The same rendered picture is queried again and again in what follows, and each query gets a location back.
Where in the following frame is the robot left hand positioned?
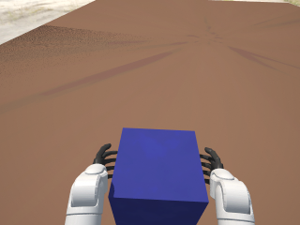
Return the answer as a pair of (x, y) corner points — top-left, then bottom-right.
(93, 143), (118, 179)

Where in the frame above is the carton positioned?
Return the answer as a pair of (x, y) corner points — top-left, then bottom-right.
(108, 127), (209, 225)

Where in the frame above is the robot right hand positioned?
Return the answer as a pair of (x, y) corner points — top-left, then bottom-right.
(200, 147), (224, 185)

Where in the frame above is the left robot forearm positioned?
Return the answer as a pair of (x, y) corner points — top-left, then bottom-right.
(65, 163), (108, 225)

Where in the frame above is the right robot forearm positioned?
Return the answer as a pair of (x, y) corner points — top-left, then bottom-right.
(209, 168), (255, 225)

